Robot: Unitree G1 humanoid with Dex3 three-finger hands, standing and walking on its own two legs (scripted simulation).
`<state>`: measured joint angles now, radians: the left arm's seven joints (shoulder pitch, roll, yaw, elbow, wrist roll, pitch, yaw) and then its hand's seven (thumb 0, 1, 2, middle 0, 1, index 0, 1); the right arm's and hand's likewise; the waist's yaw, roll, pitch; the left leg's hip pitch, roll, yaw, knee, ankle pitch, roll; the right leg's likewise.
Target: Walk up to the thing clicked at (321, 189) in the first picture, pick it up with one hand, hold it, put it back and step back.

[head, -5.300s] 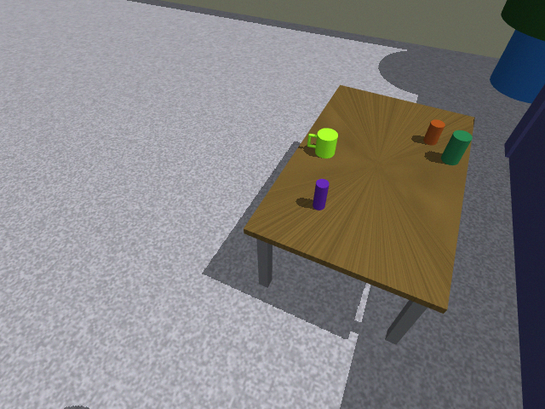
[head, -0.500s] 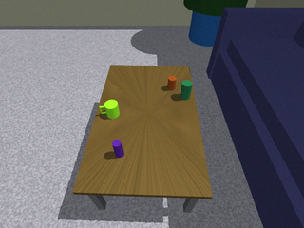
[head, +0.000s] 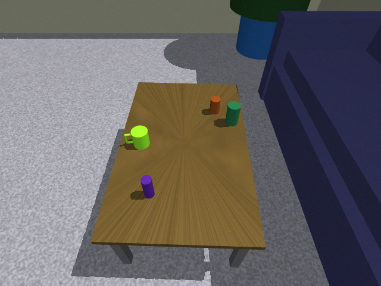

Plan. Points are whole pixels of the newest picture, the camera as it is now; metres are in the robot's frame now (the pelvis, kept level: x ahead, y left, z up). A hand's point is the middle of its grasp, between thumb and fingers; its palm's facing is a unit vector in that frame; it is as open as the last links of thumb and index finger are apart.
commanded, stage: stand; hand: left
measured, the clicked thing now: (147, 187) +0.54 +0.18 -0.33
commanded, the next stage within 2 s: go down in 0.74 s
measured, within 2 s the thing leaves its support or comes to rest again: neither
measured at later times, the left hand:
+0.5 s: hand out of the picture +0.07 +0.26 -0.15, palm faces -0.02 -0.94 -0.35, open 7.3 cm
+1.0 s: hand out of the picture +0.13 +0.25 -0.16, palm faces +0.07 -0.94 -0.33, open 9.1 cm
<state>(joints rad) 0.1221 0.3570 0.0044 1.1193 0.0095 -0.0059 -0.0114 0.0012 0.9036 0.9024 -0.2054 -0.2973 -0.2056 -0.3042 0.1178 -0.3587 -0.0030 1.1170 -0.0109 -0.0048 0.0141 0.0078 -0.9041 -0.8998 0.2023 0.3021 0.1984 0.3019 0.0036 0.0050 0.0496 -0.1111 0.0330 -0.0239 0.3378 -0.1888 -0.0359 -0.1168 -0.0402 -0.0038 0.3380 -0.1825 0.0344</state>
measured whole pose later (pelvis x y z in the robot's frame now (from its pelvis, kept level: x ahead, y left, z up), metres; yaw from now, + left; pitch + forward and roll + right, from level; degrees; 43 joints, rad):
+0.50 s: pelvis +0.00 +0.00 +0.00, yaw +0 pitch -2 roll +0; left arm 0.13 0.36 0.00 1.12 0.01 0.00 -0.01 0.00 0.90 0.90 -0.21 -0.30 -0.21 -0.30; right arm 0.12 -0.36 0.00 1.11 -0.01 -0.01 0.01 0.01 -0.90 -0.90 0.20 0.30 0.20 0.30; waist 0.00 0.01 0.05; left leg -0.11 0.03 -0.02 0.34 -0.19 -0.04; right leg -0.12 -0.04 0.00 0.34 -0.18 0.03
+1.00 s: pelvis -0.01 +0.00 -0.01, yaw +0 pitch +2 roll +0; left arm 0.00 0.33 0.10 1.05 0.00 -0.02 0.00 0.01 0.71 0.71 -0.11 -0.17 -0.11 -0.18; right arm 0.18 -0.31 -0.01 0.89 0.04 -0.05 -0.03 0.01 -0.98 -0.92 0.20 0.30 0.20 0.30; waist 0.00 0.00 0.06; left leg -0.28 0.03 -0.03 0.47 -0.23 -0.04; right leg -0.28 -0.04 0.00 0.47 -0.23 0.03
